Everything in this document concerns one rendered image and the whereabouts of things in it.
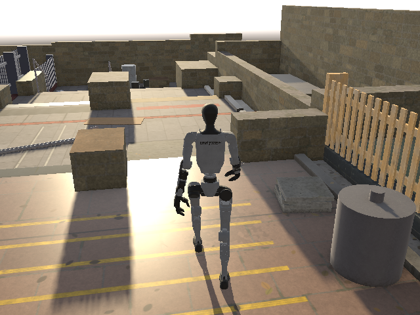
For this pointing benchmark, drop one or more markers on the robot right upper arm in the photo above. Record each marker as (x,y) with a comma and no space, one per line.
(232,146)

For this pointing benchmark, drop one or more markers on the left robot forearm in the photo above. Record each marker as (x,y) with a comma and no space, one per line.
(181,183)

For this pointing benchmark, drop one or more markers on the robot left upper arm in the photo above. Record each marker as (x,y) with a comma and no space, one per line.
(187,150)

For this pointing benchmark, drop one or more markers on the robot left shin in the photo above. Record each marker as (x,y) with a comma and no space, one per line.
(196,224)

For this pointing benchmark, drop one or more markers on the robot right hand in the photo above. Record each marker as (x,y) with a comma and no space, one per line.
(232,173)

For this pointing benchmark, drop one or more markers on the robot left hand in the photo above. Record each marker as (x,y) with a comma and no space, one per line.
(177,200)

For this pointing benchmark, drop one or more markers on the right robot forearm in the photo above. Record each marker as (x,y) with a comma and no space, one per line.
(236,168)

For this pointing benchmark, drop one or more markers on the left robot foot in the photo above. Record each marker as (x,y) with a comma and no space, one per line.
(198,247)

